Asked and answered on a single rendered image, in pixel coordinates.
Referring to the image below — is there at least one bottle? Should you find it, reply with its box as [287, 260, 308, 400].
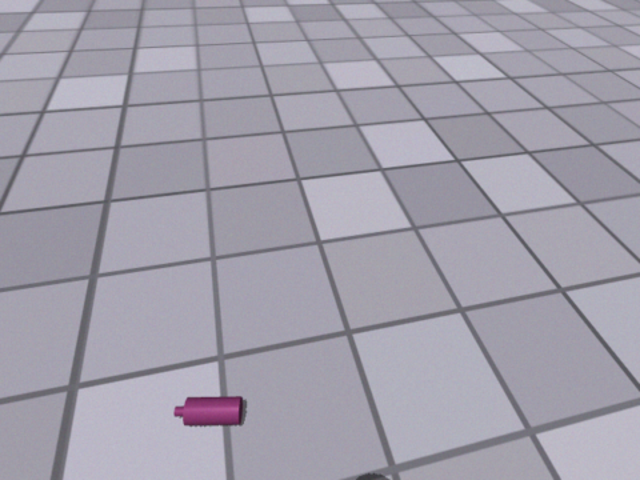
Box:
[174, 397, 243, 426]

